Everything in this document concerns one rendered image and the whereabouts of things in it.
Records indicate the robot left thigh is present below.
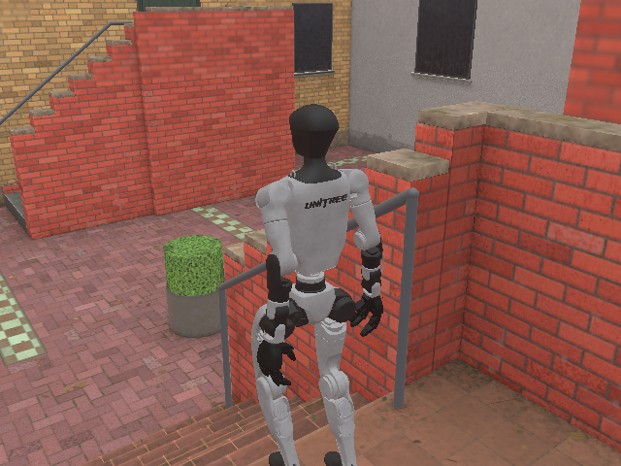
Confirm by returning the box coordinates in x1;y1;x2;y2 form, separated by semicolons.
251;301;299;400

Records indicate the robot thigh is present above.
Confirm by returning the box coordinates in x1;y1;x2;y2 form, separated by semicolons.
314;287;356;400
251;301;299;400

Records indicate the right robot upper arm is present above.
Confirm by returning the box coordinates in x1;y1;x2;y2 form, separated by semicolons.
338;169;380;250

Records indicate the robot left forearm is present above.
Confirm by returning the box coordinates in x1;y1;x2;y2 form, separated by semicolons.
263;254;292;344

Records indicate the left robot hand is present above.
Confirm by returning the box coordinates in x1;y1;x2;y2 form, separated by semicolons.
256;340;296;386

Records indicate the left robot upper arm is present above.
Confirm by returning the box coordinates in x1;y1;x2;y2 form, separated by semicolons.
255;179;298;276

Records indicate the right robot hand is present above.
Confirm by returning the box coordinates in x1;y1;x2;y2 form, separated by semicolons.
349;293;383;337

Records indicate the robot right thigh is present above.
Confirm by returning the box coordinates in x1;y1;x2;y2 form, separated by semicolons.
314;287;356;400

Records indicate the robot right forearm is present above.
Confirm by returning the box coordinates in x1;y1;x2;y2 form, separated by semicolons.
361;231;383;298

